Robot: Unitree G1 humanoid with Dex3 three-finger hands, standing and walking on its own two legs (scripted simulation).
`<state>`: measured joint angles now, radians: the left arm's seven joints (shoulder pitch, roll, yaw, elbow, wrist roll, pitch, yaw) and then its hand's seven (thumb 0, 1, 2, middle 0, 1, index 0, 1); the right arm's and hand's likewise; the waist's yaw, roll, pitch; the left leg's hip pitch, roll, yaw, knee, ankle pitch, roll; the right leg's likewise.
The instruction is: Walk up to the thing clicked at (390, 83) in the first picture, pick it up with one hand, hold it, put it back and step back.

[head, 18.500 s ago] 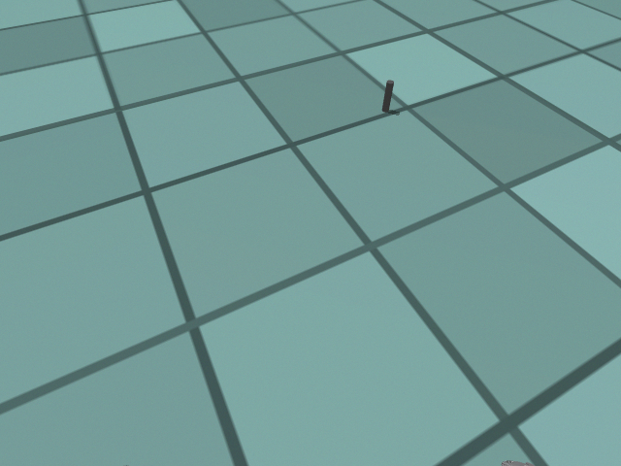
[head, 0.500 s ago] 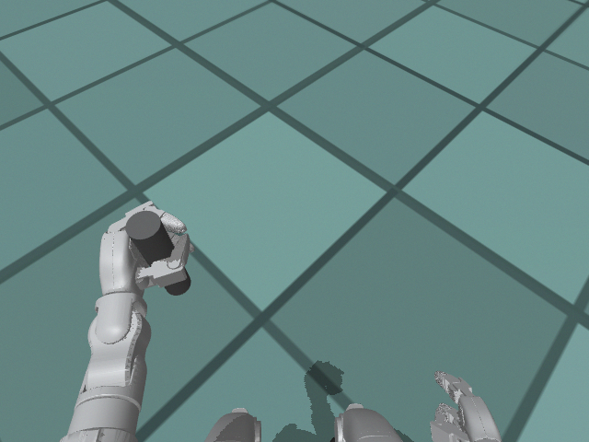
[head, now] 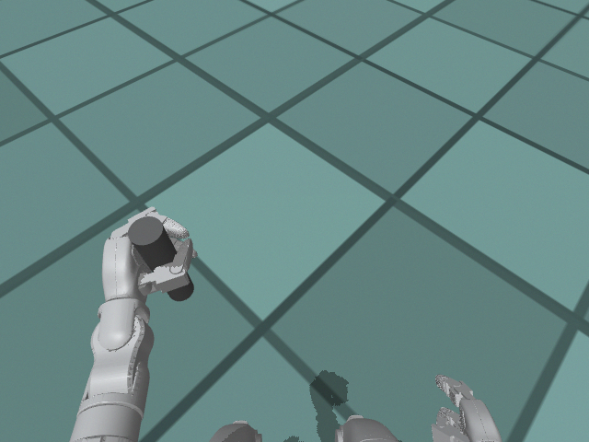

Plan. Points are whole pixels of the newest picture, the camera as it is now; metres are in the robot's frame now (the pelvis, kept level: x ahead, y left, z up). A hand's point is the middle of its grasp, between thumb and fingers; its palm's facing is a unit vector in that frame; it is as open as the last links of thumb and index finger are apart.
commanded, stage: hold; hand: left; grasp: from the side
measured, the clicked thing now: (166, 264) +0.34 +0.19 +0.03
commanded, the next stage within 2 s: none
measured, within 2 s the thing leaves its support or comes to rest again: neither
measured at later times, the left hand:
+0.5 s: hand (169, 261) +0.32 +0.17 +0.06, palm faces +0.14 -0.99 -0.01, open 4.9 cm
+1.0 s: hand (169, 261) +0.32 +0.17 +0.06, palm faces +0.13 -0.99 -0.01, open 4.9 cm
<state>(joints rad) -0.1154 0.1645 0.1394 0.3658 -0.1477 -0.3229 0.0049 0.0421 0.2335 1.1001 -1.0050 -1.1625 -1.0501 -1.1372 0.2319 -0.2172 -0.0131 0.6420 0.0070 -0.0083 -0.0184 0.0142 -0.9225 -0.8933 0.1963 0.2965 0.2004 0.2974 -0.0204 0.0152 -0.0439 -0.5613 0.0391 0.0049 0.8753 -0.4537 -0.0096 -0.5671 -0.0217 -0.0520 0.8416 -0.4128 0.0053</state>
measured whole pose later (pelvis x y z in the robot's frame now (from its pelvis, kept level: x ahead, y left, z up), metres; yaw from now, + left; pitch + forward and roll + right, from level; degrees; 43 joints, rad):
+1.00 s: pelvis -0.01 +0.00 +0.01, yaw +0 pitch +6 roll -1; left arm -0.10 0.16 0.13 0.37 -0.15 -0.33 0.00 0.04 0.23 1.10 -1.01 -1.16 -1.05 -1.14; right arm 0.23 -0.22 -0.01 0.65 0.01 -0.03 -0.01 0.01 -0.91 -0.90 0.20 0.30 0.20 0.30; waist -0.02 0.01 -0.02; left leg -0.51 0.03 0.01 0.83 -0.43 -0.01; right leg -0.51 -0.03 -0.05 0.79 -0.39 0.01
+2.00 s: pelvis -0.01 +0.00 +0.01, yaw +0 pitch +6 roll -1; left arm -0.14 0.17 0.15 0.43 -0.15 -0.35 -0.01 0.04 0.23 1.10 -1.01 -1.16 -1.05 -1.14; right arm 0.23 -0.22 -0.01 0.66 0.01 -0.03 -0.02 0.01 -0.92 -0.90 0.20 0.30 0.20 0.30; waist -0.02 0.01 -0.03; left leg -0.51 0.04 0.00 0.82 -0.42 -0.01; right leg -0.52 -0.02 -0.05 0.80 -0.38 0.00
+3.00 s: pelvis -0.05 +0.00 -0.16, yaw -1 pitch +30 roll -2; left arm -0.52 0.26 0.31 0.96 -0.11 -0.73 -0.03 0.04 0.23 1.11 -1.00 -1.16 -1.05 -1.13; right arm 0.18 -0.25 -0.01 0.68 -0.06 -0.02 0.07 0.01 -0.89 -0.90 0.19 0.30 0.20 0.30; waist -0.08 0.01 -0.19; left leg -1.50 0.03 -0.03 1.64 -0.66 0.00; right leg -1.50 -0.04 -0.05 1.60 -0.62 0.00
